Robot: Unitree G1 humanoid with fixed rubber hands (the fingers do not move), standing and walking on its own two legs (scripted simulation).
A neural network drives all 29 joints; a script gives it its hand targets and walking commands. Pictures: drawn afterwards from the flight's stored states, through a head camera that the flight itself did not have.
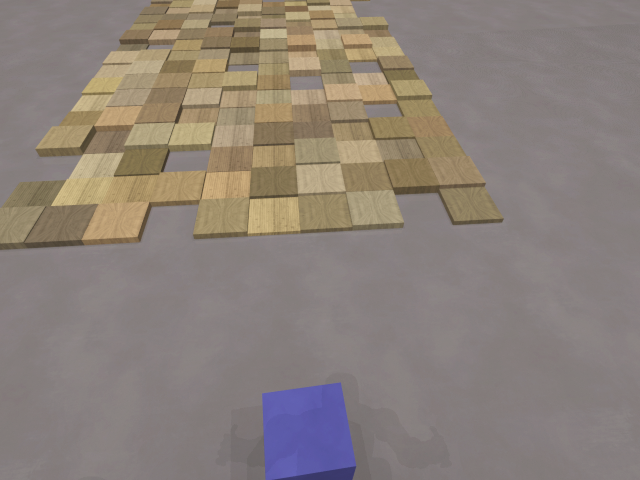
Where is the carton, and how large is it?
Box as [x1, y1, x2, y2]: [262, 382, 355, 479]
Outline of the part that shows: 340,382 262,393 266,479 352,478 355,468 355,461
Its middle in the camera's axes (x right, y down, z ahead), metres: -0.03 +0.55 +1.04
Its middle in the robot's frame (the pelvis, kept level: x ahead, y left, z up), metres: +0.37 +0.05 -0.66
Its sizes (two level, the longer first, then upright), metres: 0.210 0.200 0.250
